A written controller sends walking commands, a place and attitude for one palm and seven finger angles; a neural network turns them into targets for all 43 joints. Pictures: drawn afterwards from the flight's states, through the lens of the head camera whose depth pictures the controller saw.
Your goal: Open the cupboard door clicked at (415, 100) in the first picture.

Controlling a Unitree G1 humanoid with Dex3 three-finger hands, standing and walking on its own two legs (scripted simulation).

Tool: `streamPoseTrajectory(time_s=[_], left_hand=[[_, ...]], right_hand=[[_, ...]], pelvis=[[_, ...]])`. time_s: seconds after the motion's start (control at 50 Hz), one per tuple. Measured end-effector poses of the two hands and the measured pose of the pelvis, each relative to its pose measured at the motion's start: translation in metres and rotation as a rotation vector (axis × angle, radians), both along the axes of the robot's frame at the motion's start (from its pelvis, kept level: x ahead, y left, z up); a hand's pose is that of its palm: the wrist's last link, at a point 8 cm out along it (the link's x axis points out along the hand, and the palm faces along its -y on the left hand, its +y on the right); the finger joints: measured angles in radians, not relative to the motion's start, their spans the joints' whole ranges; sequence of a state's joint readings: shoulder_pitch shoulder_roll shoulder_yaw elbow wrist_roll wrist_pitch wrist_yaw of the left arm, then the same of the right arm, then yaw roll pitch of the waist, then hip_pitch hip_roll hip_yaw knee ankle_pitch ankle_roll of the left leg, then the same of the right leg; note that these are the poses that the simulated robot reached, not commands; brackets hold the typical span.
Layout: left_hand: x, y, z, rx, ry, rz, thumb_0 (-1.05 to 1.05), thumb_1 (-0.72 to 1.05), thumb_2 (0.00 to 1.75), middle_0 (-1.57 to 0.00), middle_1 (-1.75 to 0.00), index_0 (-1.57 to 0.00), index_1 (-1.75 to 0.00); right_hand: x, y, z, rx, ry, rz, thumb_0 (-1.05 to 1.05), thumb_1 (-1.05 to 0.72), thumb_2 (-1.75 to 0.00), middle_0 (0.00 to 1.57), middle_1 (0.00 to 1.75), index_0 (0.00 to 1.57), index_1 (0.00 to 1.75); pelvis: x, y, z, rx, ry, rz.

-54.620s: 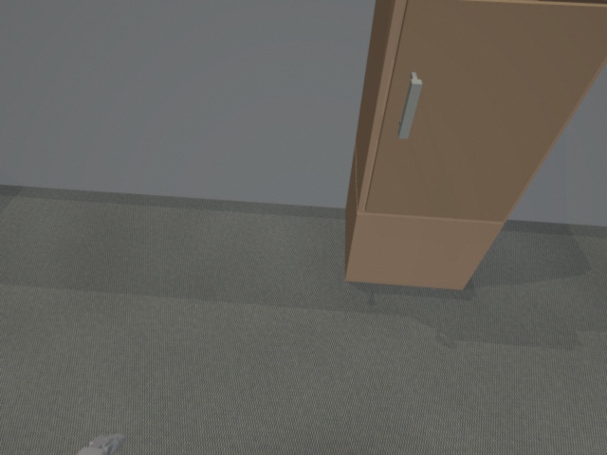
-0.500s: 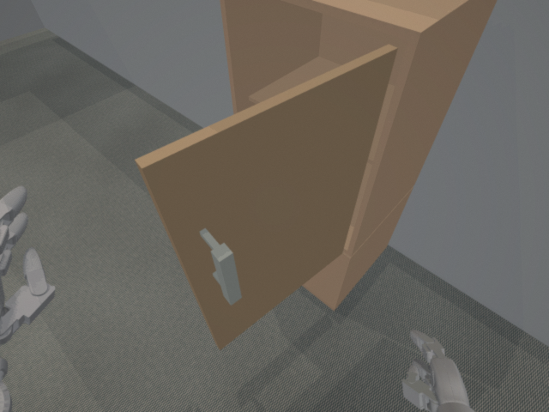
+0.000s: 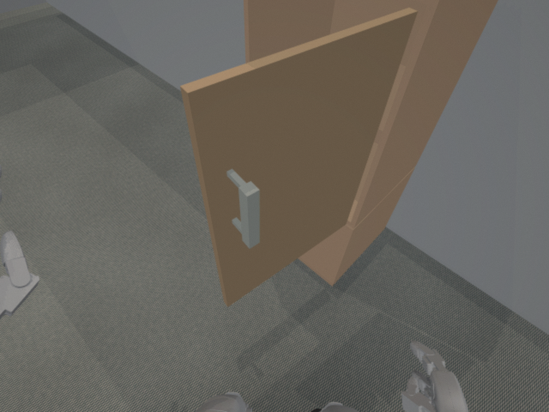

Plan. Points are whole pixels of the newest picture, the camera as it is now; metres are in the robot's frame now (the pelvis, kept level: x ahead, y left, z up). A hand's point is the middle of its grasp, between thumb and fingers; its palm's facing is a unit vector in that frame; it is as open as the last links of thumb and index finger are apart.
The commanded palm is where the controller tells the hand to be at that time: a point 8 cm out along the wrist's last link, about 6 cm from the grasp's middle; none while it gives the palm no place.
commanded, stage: step back with the hand held close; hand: left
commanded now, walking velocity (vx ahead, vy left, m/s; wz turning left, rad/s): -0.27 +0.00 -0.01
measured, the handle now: (242, 209) +0.40 +0.09 +0.06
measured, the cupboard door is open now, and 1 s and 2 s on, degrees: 82 82 82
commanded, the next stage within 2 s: stop stepping back and stand still in 0.34 s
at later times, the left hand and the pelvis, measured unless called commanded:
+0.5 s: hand (22, 359) +0.13 +0.23 +0.18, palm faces +0.31 -0.82 -0.49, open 7.4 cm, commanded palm +0.07 +0.27 +0.20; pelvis -0.10 -0.01 +0.01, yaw -5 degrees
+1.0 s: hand out of the picture +0.03 +0.23 +0.18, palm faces +0.42 -0.78 -0.46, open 7.4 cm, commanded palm -0.01 +0.26 +0.20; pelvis -0.16 -0.03 +0.02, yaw -3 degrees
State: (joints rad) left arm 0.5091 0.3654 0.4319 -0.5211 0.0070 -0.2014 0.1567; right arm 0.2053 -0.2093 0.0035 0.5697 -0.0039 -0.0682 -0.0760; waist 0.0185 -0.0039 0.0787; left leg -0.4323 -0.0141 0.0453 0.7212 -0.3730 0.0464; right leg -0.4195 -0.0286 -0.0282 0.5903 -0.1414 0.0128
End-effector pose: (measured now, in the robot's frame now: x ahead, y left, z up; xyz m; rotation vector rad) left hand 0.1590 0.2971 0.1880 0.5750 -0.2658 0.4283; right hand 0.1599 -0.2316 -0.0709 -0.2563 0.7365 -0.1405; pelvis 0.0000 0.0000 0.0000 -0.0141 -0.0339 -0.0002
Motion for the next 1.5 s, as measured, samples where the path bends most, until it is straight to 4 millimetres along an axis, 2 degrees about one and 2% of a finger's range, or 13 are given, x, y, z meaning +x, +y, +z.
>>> streamPoseTrajectory(time_s=[0.12, 0.24, 0.34, 0.42, 0.48, 0.58, 0.68, 0.78, 0.96, 1.06, 1.18, 1.36, 1.5], left_hand=[[-0.014, 0.004, -0.001, -0.005, -0.048, -0.062, 0.01, 0.89, 0.89, -0.22, -0.30, -0.21, -0.30], [-0.037, 0.015, 0.026, 0.054, -0.085, -0.032, 0.01, 0.89, 0.89, -0.22, -0.30, -0.21, -0.30], [-0.054, 0.005, 0.026, -0.009, -0.047, -0.026, 0.01, 0.89, 0.89, -0.21, -0.30, -0.21, -0.30], [-0.062, -0.019, 0.011, -0.014, 0.000, -0.090, 0.01, 0.89, 0.89, -0.21, -0.30, -0.20, -0.30], [-0.064, -0.029, 0.009, -0.009, 0.040, -0.148, 0.01, 0.89, 0.89, -0.21, -0.30, -0.21, -0.30], [-0.067, -0.023, 0.012, 0.006, 0.048, -0.173, 0.01, 0.89, 0.89, -0.22, -0.30, -0.21, -0.30], [-0.077, -0.020, 0.014, -0.007, 0.033, -0.181, 0.01, 0.89, 0.89, -0.22, -0.30, -0.21, -0.30], [-0.107, -0.020, 0.020, 0.019, 0.057, -0.144, 0.01, 0.89, 0.89, -0.22, -0.30, -0.21, -0.30], [-0.164, -0.030, 0.015, -0.005, 0.082, -0.030, 0.01, 0.89, 0.89, -0.22, -0.30, -0.21, -0.30], [-0.164, -0.034, 0.012, -0.065, 0.032, -0.014, 0.01, 0.89, 0.89, -0.22, -0.30, -0.21, -0.30], [-0.161, -0.030, 0.013, -0.040, 0.017, -0.054, 0.01, 0.89, 0.89, -0.22, -0.30, -0.21, -0.30], [-0.171, -0.011, 0.019, 0.022, 0.029, -0.060, 0.01, 0.89, 0.89, -0.22, -0.30, -0.21, -0.30], [-0.182, -0.004, 0.008, -0.028, 0.063, -0.058, 0.01, 0.89, 0.89, -0.22, -0.30, -0.21, -0.30]], right_hand=[[-0.029, 0.002, 0.000, -0.050, 0.018, -0.012, 0.01, -0.91, -0.90, 0.21, 0.30, 0.20, 0.30], [-0.057, 0.014, 0.009, 0.004, 0.025, -0.026, 0.01, -0.91, -0.90, 0.21, 0.30, 0.20, 0.30], [-0.069, 0.016, 0.016, 0.039, 0.001, 0.000, 0.01, -0.90, -0.90, 0.21, 0.30, 0.20, 0.30], [-0.077, 0.005, 0.005, 0.053, -0.022, 0.018, 0.01, -0.90, -0.90, 0.21, 0.30, 0.20, 0.30], [-0.092, -0.004, 0.004, 0.032, 0.020, -0.005, 0.01, -0.90, -0.90, 0.21, 0.30, 0.20, 0.30], [-0.114, -0.020, 0.019, -0.024, 0.002, -0.077, 0.01, -0.91, -0.90, 0.21, 0.30, 0.20, 0.30], [-0.138, -0.028, 0.030, -0.037, -0.061, -0.111, 0.01, -0.91, -0.90, 0.21, 0.30, 0.20, 0.30], [-0.168, -0.027, 0.032, -0.016, -0.059, -0.113, 0.01, -0.91, -0.90, 0.21, 0.30, 0.20, 0.30], [-0.203, -0.032, 0.002, 0.034, 0.067, -0.058, 0.01, -0.91, -0.90, 0.21, 0.30, 0.20, 0.30], [-0.211, -0.039, 0.007, 0.016, 0.053, -0.065, 0.01, -0.91, -0.90, 0.21, 0.30, 0.20, 0.30], [-0.206, -0.042, 0.010, -0.028, -0.009, -0.083, 0.01, -0.91, -0.90, 0.21, 0.30, 0.20, 0.30], [-0.200, -0.016, 0.012, 0.036, -0.062, -0.077, 0.01, -0.91, -0.90, 0.20, 0.30, 0.20, 0.30], [-0.212, 0.005, 0.009, 0.057, -0.031, -0.050, 0.01, -0.91, -0.90, 0.21, 0.30, 0.20, 0.30]], pelvis=[[-0.024, 0.009, -0.005, -0.026, -0.012, 0.007], [-0.041, 0.005, 0.010, -0.059, 0.023, 0.008], [-0.059, -0.002, 0.018, -0.051, 0.081, -0.025], [-0.086, -0.011, 0.007, 0.001, 0.109, -0.072], [-0.095, -0.012, 0.012, 0.000, 0.094, -0.089], [-0.096, -0.009, 0.014, 0.000, 0.078, -0.091], [-0.115, -0.005, 0.016, 0.011, 0.032, -0.080], [-0.133, -0.011, 0.022, 0.009, 0.010, -0.071], [-0.163, -0.027, 0.022, 0.044, 0.018, -0.060], [-0.166, -0.029, 0.026, 0.057, 0.032, -0.034], [-0.170, -0.017, 0.018, 0.024, 0.036, -0.024], [-0.180, -0.005, 0.016, 0.026, 0.004, -0.046], [-0.192, 0.005, 0.018, 0.021, 0.004, -0.046]])
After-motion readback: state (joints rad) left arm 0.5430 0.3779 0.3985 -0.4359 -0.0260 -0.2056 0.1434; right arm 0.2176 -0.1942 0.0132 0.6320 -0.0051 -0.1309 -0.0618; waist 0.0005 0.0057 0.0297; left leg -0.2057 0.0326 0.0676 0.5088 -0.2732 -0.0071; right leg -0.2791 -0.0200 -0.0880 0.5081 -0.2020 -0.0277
